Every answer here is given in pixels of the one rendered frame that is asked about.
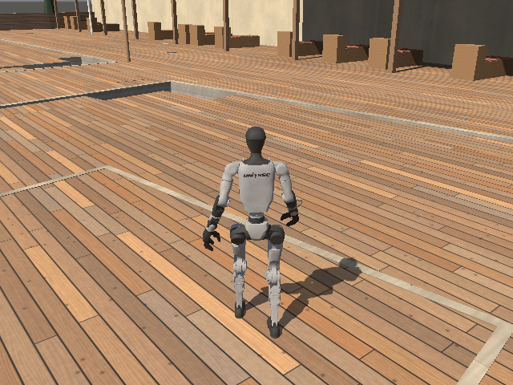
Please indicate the left robot hand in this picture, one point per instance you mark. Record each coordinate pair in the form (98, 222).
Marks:
(207, 239)

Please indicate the right robot foot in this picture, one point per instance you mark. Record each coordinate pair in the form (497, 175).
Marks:
(274, 330)

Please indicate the robot right thigh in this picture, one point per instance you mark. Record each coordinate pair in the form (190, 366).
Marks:
(276, 236)

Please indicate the robot left upper arm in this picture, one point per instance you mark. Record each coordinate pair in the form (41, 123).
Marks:
(226, 183)

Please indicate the left robot forearm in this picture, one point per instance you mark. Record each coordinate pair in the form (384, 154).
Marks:
(215, 216)

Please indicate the right robot forearm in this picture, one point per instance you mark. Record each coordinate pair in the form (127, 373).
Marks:
(292, 206)

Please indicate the right robot hand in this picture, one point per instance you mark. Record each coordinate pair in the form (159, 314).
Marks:
(293, 221)

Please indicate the robot right upper arm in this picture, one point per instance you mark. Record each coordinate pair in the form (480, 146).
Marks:
(285, 181)

